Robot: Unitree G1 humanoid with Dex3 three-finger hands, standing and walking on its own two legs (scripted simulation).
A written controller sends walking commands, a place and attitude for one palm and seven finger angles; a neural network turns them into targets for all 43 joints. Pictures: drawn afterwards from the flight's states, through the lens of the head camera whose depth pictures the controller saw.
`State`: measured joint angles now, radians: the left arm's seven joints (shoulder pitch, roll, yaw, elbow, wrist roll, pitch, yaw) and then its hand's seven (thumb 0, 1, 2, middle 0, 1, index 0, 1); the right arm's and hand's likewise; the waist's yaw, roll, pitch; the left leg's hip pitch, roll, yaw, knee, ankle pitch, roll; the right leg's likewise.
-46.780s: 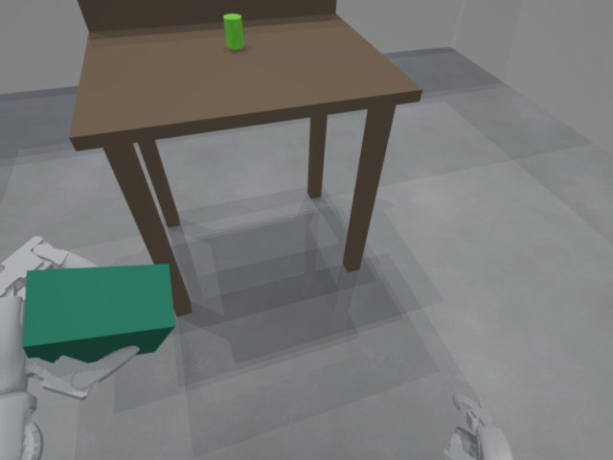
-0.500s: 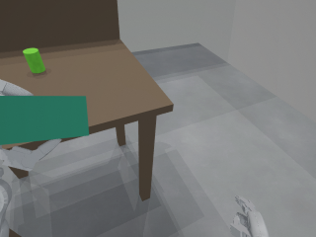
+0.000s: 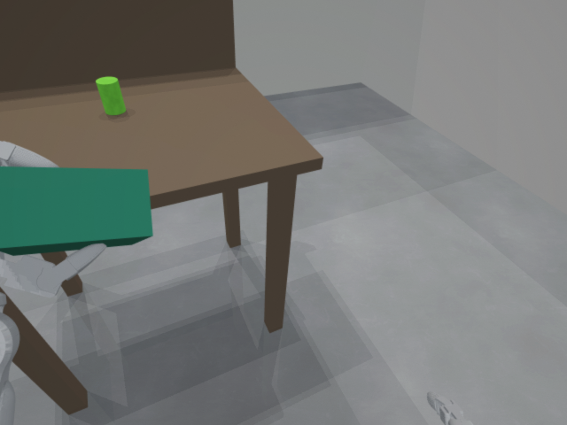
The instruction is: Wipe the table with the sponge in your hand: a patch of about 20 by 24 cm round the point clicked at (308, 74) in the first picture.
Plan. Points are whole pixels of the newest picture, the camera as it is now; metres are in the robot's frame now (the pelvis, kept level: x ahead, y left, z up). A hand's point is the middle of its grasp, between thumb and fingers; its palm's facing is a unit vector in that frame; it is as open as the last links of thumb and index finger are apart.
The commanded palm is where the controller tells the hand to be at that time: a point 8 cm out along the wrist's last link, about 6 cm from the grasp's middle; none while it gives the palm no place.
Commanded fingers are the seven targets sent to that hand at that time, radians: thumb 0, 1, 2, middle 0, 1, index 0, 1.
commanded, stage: stop stepping back and stand still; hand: left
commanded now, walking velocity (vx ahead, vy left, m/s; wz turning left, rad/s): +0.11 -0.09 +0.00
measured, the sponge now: (98, 213) +0.24 +0.22 +0.24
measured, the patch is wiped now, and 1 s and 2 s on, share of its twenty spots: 1.00 1.00 1.00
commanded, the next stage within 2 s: stand and wait in 0.42 s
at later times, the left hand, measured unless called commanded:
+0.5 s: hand (73, 230) +0.20 +0.21 +0.26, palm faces +0.46 -0.84 -0.27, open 10.3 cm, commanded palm +0.15 +0.25 +0.27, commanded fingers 0.00 0.10 1.30 -1.20 -1.60 -1.20 -1.60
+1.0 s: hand (37, 237) +0.20 +0.25 +0.25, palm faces +0.41 -0.86 -0.30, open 10.3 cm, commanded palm +0.15 +0.30 +0.27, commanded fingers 0.00 0.10 1.30 -1.20 -1.60 -1.20 -1.60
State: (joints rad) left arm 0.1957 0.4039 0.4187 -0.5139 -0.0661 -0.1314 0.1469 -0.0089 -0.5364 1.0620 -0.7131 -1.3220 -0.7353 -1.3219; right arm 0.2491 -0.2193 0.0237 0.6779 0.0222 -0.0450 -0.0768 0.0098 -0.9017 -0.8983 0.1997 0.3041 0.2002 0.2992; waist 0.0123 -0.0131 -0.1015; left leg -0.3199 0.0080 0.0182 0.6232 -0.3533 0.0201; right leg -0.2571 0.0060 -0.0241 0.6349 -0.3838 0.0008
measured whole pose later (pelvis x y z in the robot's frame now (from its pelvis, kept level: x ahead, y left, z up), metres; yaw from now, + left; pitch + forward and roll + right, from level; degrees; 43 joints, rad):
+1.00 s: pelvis -0.02 +0.03 +0.01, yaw -4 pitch -2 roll -2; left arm 0.32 0.37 0.39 -0.59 -0.06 -0.15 0.14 -0.01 -0.54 1.06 -0.71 -1.33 -0.73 -1.33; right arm 0.18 -0.18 0.04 0.61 0.01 -0.09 -0.05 0.01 -0.90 -0.90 0.20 0.30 0.20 0.30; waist 0.03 0.02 0.00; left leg -0.30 0.04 0.04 0.53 -0.21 0.02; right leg -0.19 0.02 -0.09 0.45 -0.24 -0.02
